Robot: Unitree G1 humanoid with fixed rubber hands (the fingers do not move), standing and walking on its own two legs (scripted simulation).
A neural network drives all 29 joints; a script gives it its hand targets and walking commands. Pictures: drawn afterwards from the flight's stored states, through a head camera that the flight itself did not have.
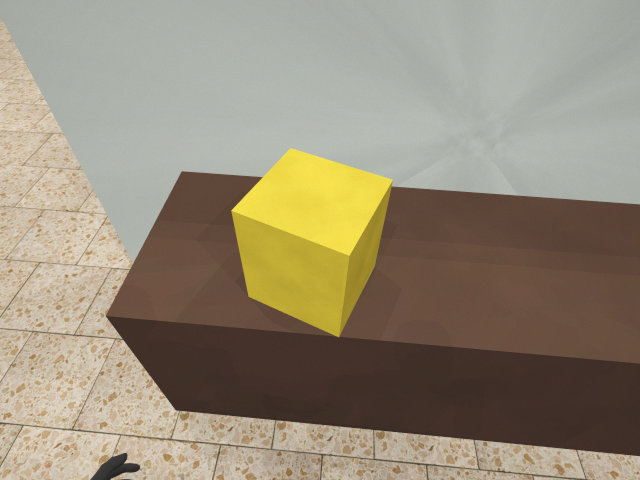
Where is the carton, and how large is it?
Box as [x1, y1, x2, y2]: [231, 148, 392, 336]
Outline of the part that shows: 290,148 231,210 248,295 252,298 338,336 374,266 392,180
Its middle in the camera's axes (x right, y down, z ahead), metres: -0.01 +0.00 +0.75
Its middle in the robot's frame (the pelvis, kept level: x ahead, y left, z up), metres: +0.56 +0.01 -0.09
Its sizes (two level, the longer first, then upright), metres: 0.210 0.200 0.250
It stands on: a pedestal, 0.56 m high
